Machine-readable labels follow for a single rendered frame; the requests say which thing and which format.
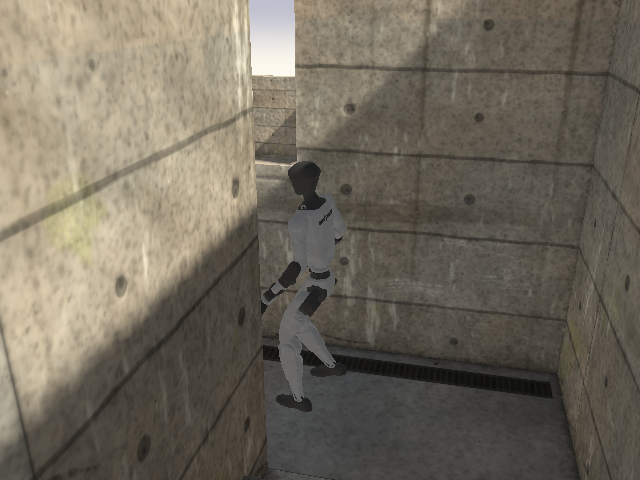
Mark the left robot thigh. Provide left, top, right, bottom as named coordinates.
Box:
left=279, top=288, right=322, bottom=357

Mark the robot right upper arm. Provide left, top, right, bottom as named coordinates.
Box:
left=319, top=193, right=347, bottom=239

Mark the robot left shin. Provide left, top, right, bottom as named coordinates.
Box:
left=278, top=344, right=304, bottom=402

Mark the robot left upper arm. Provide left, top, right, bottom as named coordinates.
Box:
left=288, top=212, right=309, bottom=275

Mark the robot left forearm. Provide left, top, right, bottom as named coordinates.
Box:
left=261, top=261, right=301, bottom=305

